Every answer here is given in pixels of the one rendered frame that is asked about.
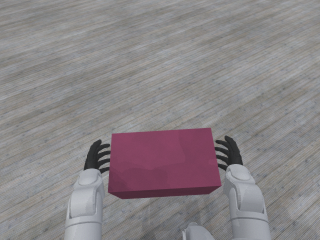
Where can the right robot hand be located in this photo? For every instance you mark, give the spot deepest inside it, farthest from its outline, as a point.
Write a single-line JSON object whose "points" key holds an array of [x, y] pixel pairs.
{"points": [[233, 153]]}

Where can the carton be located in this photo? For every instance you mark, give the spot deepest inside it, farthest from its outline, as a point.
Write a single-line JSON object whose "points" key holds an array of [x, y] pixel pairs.
{"points": [[163, 163]]}

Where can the right robot shin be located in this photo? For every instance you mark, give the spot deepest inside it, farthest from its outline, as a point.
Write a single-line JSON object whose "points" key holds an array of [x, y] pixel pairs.
{"points": [[192, 224]]}

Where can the robot right thigh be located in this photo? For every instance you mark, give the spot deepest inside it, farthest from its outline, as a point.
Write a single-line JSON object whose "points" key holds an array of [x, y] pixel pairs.
{"points": [[196, 233]]}

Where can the right robot forearm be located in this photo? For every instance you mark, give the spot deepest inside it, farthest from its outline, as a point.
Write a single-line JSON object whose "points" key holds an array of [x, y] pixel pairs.
{"points": [[247, 208]]}

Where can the left robot forearm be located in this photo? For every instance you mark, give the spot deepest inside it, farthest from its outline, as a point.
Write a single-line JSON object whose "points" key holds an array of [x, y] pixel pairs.
{"points": [[84, 215]]}

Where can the left robot hand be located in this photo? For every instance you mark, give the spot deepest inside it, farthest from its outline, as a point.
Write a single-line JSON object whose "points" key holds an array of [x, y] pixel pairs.
{"points": [[93, 156]]}

